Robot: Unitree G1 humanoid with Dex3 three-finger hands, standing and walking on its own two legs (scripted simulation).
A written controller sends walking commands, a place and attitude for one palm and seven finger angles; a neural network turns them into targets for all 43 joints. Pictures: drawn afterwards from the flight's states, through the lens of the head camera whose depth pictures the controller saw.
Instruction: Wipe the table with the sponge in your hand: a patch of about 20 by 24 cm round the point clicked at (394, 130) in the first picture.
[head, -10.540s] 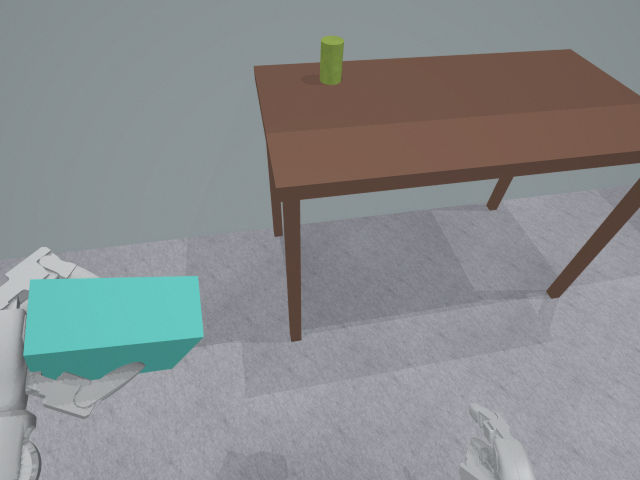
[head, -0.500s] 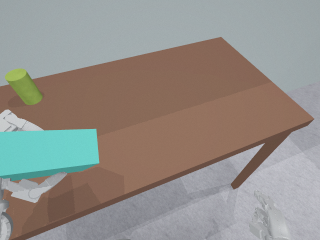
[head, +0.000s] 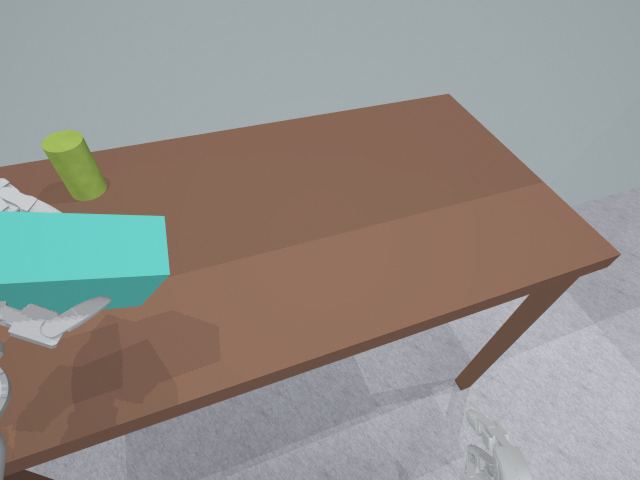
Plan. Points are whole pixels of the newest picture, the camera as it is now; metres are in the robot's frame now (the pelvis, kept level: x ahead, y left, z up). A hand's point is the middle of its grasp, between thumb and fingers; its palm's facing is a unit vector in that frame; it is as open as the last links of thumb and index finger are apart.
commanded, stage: come to a stop and stand still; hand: left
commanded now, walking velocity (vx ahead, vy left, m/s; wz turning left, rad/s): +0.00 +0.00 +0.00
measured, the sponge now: (106, 267) +0.27 +0.25 +0.15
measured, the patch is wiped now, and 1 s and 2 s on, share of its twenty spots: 0.00 0.00 0.00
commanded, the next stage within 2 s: look again from close up in 0.70 s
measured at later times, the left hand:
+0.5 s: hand (32, 273) +0.24 +0.31 +0.16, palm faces +0.38 -0.86 -0.34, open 10.2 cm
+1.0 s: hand (47, 275) +0.25 +0.30 +0.16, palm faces +0.35 -0.85 -0.39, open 10.2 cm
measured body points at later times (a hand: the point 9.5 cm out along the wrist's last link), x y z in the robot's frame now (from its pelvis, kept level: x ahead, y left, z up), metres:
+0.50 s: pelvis +0.02 +0.06 +0.00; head +0.06 +0.09 +0.45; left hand +0.22 +0.35 +0.18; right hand +0.22 -0.13 -0.07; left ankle +0.04 +0.13 -0.74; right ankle +0.04 -0.06 -0.74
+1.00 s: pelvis +0.03 +0.06 +0.01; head +0.06 +0.07 +0.46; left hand +0.22 +0.34 +0.18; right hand +0.21 -0.17 -0.07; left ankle +0.04 +0.13 -0.74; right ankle +0.04 -0.06 -0.74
